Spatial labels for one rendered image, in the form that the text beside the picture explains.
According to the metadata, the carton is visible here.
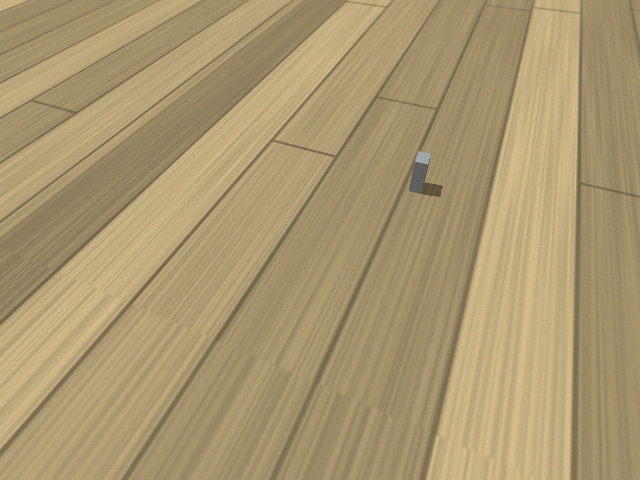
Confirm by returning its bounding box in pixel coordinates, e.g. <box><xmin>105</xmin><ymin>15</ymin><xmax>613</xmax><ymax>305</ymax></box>
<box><xmin>409</xmin><ymin>151</ymin><xmax>431</xmax><ymax>194</ymax></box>

